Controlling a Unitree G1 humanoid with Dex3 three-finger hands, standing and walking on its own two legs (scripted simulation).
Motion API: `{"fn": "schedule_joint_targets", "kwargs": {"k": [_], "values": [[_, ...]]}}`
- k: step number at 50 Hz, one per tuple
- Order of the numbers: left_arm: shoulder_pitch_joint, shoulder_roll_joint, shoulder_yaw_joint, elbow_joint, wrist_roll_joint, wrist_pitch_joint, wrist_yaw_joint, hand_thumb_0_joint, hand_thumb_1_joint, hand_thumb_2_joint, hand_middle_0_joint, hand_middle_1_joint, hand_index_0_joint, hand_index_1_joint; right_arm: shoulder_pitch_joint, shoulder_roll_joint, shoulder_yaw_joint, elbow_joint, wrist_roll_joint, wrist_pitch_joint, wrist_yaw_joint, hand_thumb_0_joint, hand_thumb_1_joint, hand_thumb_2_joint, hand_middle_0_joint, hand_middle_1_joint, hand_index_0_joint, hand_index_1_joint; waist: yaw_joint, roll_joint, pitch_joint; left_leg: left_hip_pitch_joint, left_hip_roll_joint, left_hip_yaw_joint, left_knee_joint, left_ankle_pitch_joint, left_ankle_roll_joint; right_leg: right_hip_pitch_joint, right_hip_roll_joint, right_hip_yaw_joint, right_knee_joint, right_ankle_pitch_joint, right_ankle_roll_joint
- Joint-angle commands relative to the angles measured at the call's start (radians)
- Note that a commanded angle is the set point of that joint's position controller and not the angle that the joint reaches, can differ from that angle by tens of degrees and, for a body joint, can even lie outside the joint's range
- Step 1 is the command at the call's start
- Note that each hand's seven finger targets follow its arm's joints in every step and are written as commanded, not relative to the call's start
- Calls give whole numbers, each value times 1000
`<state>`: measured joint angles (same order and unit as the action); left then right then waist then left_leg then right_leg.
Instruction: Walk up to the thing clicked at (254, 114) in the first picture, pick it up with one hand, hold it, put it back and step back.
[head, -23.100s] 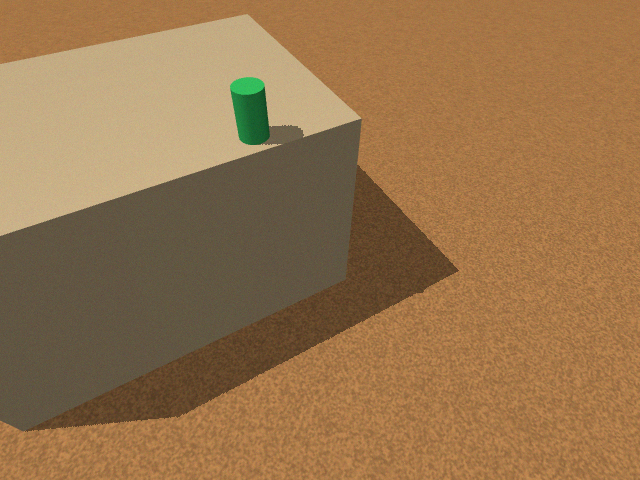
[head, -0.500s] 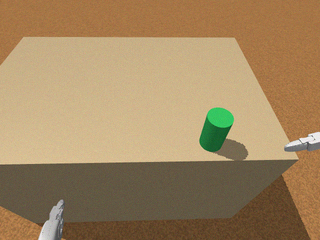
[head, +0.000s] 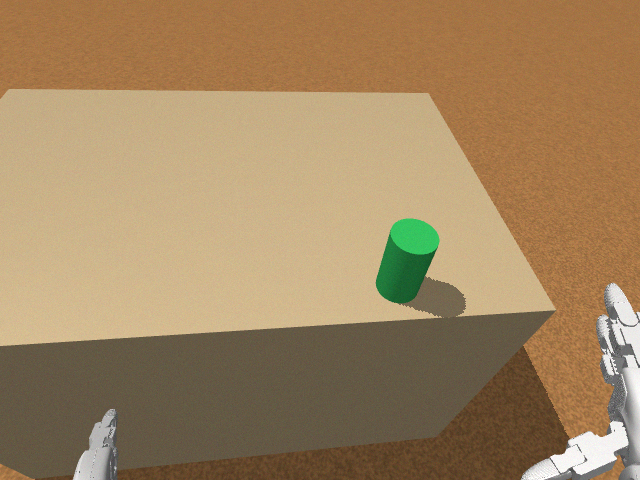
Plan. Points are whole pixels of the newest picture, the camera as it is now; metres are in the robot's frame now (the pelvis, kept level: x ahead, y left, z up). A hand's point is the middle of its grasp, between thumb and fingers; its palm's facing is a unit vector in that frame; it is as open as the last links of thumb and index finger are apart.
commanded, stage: sink last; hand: right
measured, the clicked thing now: (405, 262) +0.43 -0.15 +0.00
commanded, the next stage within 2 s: home in 0.26 s
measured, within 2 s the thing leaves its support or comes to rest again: neither
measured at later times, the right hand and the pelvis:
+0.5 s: hand (581, 399) +0.18 -0.26 +0.09, palm faces +0.36 +0.84 -0.41, open 17.6 cm; pelvis -0.01 +0.01 +0.01, yaw +0 degrees
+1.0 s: hand (435, 457) +0.17 -0.16 -0.09, palm faces +0.02 +0.98 -0.19, open 17.5 cm; pelvis +0.00 +0.00 +0.01, yaw +1 degrees
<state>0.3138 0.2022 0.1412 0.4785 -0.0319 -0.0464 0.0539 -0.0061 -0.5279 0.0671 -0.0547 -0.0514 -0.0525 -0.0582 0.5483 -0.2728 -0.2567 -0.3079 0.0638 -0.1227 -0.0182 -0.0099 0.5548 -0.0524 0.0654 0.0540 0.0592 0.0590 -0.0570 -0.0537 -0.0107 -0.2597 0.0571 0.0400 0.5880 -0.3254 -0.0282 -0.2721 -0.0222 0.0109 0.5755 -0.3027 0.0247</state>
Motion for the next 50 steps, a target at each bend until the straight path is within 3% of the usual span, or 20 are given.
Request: {"fn": "schedule_joint_targets", "kwargs": {"k": [1, 3, 7, 9, 11, 12, 15, 17, 18, 19, 23, 27, 30, 31, 35, 38, 41, 48, 49, 50], "values": [[-69, 173, 99, -177, 7, -84, 29, 0, -536, 54, -51, -54, -53, -51, -134, -198, -152, -175, 4, -96, -24, 0, 572, -45, 51, 55, 53, 55, 29, 108, -26, -37, -34, 35, -138, 51, 9, 36, 29, -49, -103, 70, -40], [-45, 134, 57, -179, 8, -91, 24, 0, -535, 55, -51, -55, -53, -52, -121, -220, -185, -137, 1, -109, -29, 0, 567, -45, 52, 55, 53, 55, 6, 101, -40, -8, -30, 33, -143, 72, 10, 35, 37, -53, -106, 97, -39], [-42, 113, 41, -143, 11, -98, 22, 0, -549, 66, -52, -48, -46, -54, -130, -208, -181, -113, 0, -140, -24, 0, 590, -45, 51, 56, 52, 56, -3, 66, -45, 14, -20, 22, -146, 126, 7, 44, 45, -64, -105, 144, -35], [-71, 89, 7, -127, 12, -102, 18, 0, -556, 73, -53, -49, -44, -59, -135, -199, -159, -103, -4, -149, -21, 0, 588, -45, 51, 56, 52, 56, -4, 42, -18, 1, -15, 11, -158, 102, 10, 35, 48, -69, -114, 124, -32], [-94, 130, 38, -147, 15, -112, 24, 0, -556, 75, -53, -50, -43, -60, -150, -205, -167, -101, -3, -158, -23, 0, 588, -45, 51, 56, 52, 56, 10, 53, -35, 8, -22, 18, -162, 96, 11, 49, 42, -62, -125, 118, -33], [-95, 115, 21, -115, 16, -112, 19, 0, -555, 75, -53, -51, -44, -61, -119, -209, -178, -92, -4, -164, -25, 0, 584, -44, 51, 56, 53, 56, -14, 40, -30, 21, -22, 22, -165, 95, 14, 38, 44, -62, -130, 118, -32], [-111, 153, 51, -145, 16, -117, 22, 0, -556, 76, -55, -53, -46, -63, -108, -199, -175, -49, -4, -176, -22, 0, 565, -48, 51, 55, 53, 56, 3, 71, -26, 25, -24, 25, -174, 109, 11, 54, 42, -61, -134, 131, -33], [-101, 175, 75, -144, 16, -117, 26, 0, -557, 80, -58, -57, -48, -67, -143, -243, -215, -42, -3, -190, -28, 0, 537, -53, 52, 55, 54, 55, 3, 65, -34, 32, -26, 26, -177, 108, 14, 63, 41, -59, -142, 133, -33], [-71, 150, 59, -121, 15, -114, 23, 0, -559, 82, -59, -57, -48, -68, -133, -241, -221, -27, -3, -193, -27, 0, 534, -55, 52, 55, 53, 55, 1, 58, -25, 36, -26, 27, -179, 111, 14, 66, 40, -59, -147, 136, -34], [-65, 168, 81, -124, 13, -116, 24, 0, -479, 162, -109, -137, -110, -148, -134, -242, -226, -4, -1, -191, -28, 0, 611, -12, 44, 39, 44, 39, 7, 60, -26, 36, -34, 34, -179, 108, 16, 70, 36, -53, -158, 134, -34], [-98, 58, -33, -119, 9, -119, 10, 0, -159, 460, -122, -171, -123, -170, -122, -168, -143, 87, -7, -193, -20, 0, 611, 0, 42, 36, 42, 36, 3, 57, 10, 42, -36, 33, -193, 110, 17, 62, 34, -59, -174, 137, -34], [-160, 5, -120, -79, 11, -124, 5, 0, 161, 539, -136, -194, -137, -193, -145, -119, -53, 142, -18, -186, -14, 0, 611, 0, 42, 35, 42, 35, 8, 39, -3, 48, -37, 32, -192, 145, 18, 64, 33, -61, -180, 158, -33], [-159, 99, -49, -34, 20, -123, 14, 0, 401, 623, -151, -218, -152, -217, -145, -137, -41, 182, -25, -174, -18, 0, 610, -21, 46, 42, 46, 42, 28, 19, -36, 48, -44, 38, -180, 156, 23, 84, 26, -53, -187, 163, -29], [-152, 134, -22, -26, 23, -124, 18, 0, 449, 644, -154, -224, -155, -222, -132, -121, -13, 225, -27, -165, -16, 0, 605, -24, 47, 43, 47, 43, 44, 31, -36, 45, -47, 41, -179, 171, 22, 92, 24, -51, -189, 170, -30], [-133, 161, 8, -11, 26, -124, 24, 0, 545, 699, -164, -239, -165, -238, -156, -100, 33, 320, -41, -131, -20, 0, 588, -33, 48, 46, 48, 46, 62, 60, -94, 63, -50, 50, -164, 264, 20, 146, 17, -42, -173, 261, -28], [-182, 76, -76, -11, 22, -118, 20, 0, 641, 753, -173, -254, -174, -254, -219, -63, 97, 417, -48, -106, -19, 0, 556, -52, 51, 51, 51, 51, 57, 84, -56, 56, -43, 40, -174, 260, 15, 122, 24, -49, -167, 250, -33], [-227, 46, -106, 5, 18, -116, 21, 0, 702, 788, -179, -264, -180, -264, -326, -10, 173, 520, -53, -91, -20, 0, 566, -45, 50, 50, 50, 50, 68, 67, -49, 37, -46, 36, -184, 176, 21, 97, 21, -48, -182, 163, -32], [-213, 74, -106, 21, 23, -99, 19, 0, 814, 853, -191, -282, -191, -281, -371, -52, 183, 710, -60, -49, -39, 0, 569, -44, 50, 49, 50, 49, 50, -12, -137, 109, -48, 29, -157, 302, 29, 113, 15, -54, -166, 292, -15], [-219, 91, -94, 10, 23, -96, 20, 0, 797, 843, -189, -279, -190, -278, -371, -68, 169, 721, -59, -43, -42, 0, 572, -42, 50, 49, 50, 49, 48, -2, -150, 121, -48, 29, -156, 326, 27, 117, 15, -54, -162, 315, -16], [-143, 145, -89, 98, 37, -80, 19, 0, 753, 817, -184, -271, -185, -270, -393, -123, 69, 642, -59, -55, -70, 0, 551, -55, 52, 52, 52, 52, 15, -45, -146, 128, -55, 20, -151, 319, 33, 122, 22, -61, -152, 303, -14]]}}
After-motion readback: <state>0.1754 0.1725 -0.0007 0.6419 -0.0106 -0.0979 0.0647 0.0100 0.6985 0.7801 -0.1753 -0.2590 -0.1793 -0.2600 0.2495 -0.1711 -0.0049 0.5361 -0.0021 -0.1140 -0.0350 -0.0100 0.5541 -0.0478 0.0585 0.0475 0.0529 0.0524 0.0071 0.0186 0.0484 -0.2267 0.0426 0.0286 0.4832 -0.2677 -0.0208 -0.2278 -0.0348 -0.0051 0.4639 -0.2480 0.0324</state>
